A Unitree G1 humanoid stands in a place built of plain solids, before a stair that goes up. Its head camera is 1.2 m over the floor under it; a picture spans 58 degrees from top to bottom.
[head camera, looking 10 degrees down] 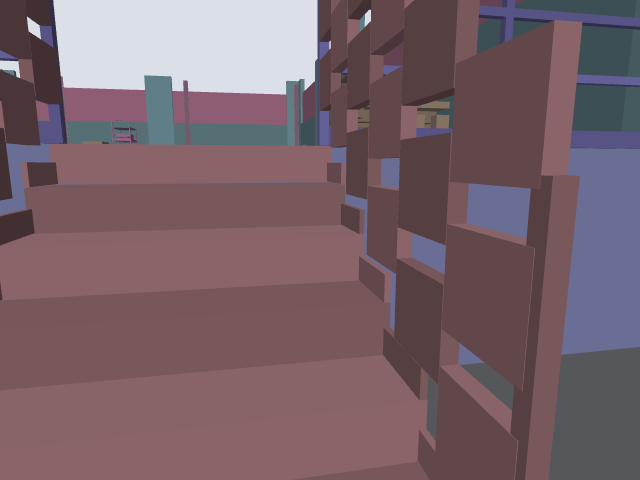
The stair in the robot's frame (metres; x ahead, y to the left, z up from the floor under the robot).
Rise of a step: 0.18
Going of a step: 0.30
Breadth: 1.32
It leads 12 degrees to the left of straight ahead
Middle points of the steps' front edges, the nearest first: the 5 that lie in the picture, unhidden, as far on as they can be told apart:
0.97 0.35 0.55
1.27 0.41 0.74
1.56 0.47 0.92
1.85 0.53 1.11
2.15 0.59 1.29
